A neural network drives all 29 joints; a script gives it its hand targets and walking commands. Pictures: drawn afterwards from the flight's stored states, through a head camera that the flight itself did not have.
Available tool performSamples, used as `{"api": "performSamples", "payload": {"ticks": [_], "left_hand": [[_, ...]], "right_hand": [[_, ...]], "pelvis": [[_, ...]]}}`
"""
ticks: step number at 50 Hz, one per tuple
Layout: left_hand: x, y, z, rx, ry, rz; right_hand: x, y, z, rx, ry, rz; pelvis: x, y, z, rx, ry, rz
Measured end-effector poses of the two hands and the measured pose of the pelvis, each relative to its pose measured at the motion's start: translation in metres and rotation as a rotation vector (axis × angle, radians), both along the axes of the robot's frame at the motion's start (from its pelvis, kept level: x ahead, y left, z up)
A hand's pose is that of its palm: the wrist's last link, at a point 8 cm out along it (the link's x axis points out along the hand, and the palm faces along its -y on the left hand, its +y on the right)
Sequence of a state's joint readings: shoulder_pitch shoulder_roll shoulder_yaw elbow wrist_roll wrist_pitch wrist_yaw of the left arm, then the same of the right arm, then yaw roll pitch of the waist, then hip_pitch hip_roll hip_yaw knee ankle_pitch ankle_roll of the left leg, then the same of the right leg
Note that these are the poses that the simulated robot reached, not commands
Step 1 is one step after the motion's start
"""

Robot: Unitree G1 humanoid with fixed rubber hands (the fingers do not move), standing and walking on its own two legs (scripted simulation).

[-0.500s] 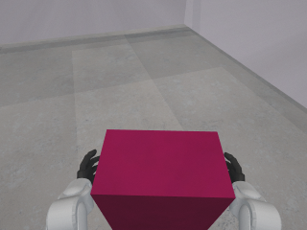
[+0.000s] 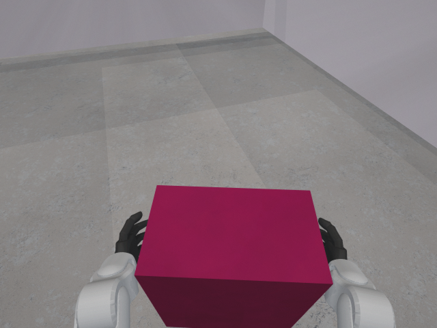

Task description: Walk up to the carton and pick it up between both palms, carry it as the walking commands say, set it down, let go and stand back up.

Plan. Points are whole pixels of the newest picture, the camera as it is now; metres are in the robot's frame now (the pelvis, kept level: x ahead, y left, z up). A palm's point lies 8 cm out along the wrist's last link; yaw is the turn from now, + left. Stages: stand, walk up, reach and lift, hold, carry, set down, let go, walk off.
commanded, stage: carry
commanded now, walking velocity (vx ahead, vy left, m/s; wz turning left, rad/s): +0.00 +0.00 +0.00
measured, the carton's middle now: (229, 267) +0.25 +0.00 -0.01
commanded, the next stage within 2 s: none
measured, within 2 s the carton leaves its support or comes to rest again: neither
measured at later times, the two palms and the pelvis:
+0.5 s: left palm (130, 258) +0.24 +0.17 +0.05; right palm (331, 266) +0.23 -0.17 +0.04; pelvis +0.00 +0.00 +0.00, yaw +0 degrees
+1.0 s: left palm (132, 257) +0.25 +0.17 +0.05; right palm (331, 265) +0.24 -0.18 +0.04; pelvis +0.00 +0.00 +0.00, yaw +0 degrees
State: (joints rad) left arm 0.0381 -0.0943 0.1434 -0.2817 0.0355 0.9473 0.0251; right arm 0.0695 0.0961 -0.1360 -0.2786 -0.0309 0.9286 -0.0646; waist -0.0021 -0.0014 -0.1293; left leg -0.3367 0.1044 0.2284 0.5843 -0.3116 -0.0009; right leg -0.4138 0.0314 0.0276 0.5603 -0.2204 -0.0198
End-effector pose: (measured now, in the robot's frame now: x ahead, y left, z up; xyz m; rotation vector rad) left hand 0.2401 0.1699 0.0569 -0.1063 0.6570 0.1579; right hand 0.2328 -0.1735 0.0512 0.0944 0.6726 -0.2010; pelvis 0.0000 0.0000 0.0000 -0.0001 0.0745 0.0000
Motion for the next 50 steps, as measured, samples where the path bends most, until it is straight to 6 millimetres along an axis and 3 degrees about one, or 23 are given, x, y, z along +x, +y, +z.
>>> {"api": "performSamples", "payload": {"ticks": [50], "left_hand": [[0.007,-0.002,-0.011,0.024,-0.004,-0.024]], "right_hand": [[0.005,-0.002,-0.013,-0.013,0.001,0.01]], "pelvis": [[0.0,0.0,0.0,0.0,0.0,0.0]]}}
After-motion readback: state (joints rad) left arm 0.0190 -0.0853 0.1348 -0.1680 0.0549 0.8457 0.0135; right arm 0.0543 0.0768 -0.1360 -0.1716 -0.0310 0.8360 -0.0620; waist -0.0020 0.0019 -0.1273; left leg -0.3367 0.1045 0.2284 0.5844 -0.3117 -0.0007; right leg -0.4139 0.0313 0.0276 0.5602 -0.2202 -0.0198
